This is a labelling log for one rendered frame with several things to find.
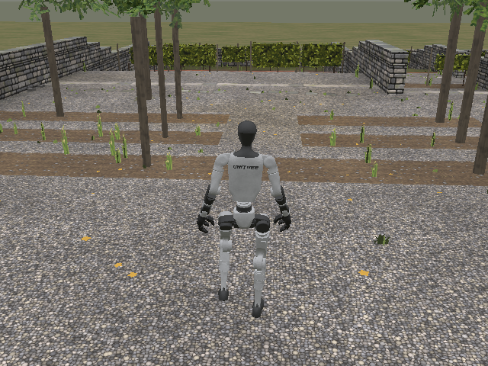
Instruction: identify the robot right hand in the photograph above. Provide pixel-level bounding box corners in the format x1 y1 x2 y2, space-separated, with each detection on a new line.
274 214 291 232

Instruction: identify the robot left hand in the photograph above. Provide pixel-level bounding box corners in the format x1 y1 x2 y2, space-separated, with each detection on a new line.
197 214 214 233

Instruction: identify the robot right foot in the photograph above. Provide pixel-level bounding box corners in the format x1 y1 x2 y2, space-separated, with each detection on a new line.
252 298 264 318

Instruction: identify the robot right shin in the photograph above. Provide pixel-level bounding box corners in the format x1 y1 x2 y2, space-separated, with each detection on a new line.
254 258 266 307

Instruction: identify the robot right upper arm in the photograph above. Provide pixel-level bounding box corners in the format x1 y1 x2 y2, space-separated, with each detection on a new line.
262 155 282 197

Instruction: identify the robot right forearm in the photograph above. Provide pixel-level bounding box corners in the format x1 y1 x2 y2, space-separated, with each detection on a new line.
274 186 290 217

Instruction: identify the robot left forearm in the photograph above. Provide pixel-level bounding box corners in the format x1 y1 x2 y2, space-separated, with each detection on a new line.
199 184 216 217

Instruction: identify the robot left upper arm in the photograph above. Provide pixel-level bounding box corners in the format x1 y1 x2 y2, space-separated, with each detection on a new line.
208 153 230 196

